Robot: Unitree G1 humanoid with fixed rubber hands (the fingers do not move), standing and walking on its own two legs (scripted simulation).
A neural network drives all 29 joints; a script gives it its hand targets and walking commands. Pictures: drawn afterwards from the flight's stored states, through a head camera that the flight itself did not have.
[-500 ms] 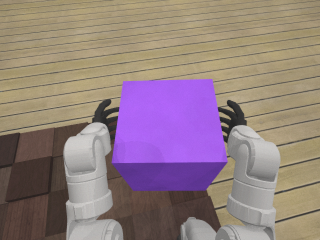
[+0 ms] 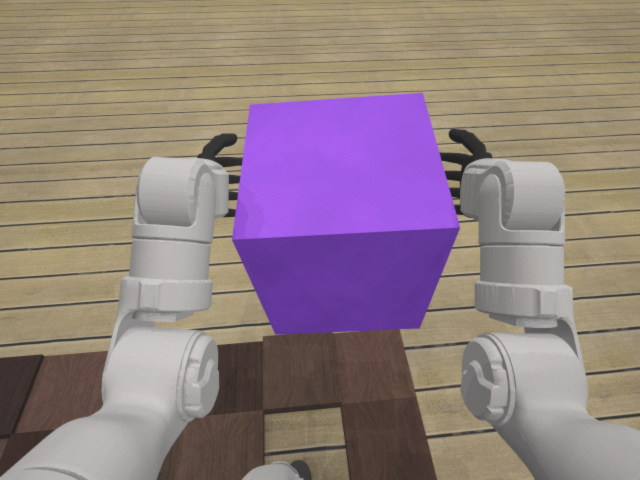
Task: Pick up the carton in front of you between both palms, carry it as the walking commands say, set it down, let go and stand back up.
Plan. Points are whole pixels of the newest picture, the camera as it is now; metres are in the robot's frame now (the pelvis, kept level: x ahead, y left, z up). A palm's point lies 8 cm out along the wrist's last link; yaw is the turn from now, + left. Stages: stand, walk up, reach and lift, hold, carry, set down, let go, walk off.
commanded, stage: carry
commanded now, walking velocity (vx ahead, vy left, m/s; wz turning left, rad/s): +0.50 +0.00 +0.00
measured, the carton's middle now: (341, 225) +0.40 +0.02 +0.10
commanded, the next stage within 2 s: none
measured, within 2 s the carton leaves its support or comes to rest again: neither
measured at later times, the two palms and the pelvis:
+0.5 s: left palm (264, 90) +0.72 +0.17 +0.11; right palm (424, 94) +0.72 -0.13 +0.12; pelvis +0.35 +0.04 +0.00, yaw +2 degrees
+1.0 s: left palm (267, 28) +0.99 +0.20 +0.12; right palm (396, 25) +0.98 -0.09 +0.13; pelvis +0.69 +0.07 +0.01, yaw +0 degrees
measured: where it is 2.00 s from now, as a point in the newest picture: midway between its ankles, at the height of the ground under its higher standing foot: (327, 206)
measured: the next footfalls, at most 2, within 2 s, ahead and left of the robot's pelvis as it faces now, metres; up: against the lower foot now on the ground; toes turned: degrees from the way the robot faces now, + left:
right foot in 0.44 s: +0.50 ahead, -0.06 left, -0.01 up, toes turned +6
left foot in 0.68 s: +0.58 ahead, +0.17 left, +0.01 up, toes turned +4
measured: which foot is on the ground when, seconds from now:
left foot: down 0.00-0.46, up 0.48-0.66, down 0.68-1.00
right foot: up 0.00-0.42, down 0.44-0.72, up 0.74-1.00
